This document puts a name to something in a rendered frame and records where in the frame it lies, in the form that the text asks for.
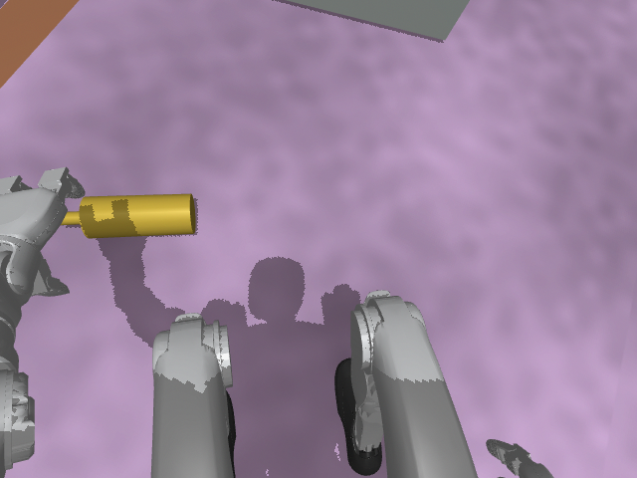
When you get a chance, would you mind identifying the left robot arm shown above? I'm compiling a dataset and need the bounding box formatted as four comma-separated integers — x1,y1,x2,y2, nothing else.
0,235,41,478

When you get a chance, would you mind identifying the left robot hand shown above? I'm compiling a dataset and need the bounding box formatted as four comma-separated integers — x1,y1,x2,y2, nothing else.
0,167,85,297

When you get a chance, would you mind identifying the right robot foot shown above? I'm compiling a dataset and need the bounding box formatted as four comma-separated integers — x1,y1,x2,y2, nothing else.
334,358,382,476

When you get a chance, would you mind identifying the right robot hand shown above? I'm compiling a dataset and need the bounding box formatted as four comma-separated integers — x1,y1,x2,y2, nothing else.
486,439,554,478

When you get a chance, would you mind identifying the bottle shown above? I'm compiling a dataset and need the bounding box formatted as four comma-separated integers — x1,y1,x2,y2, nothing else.
61,194,196,239

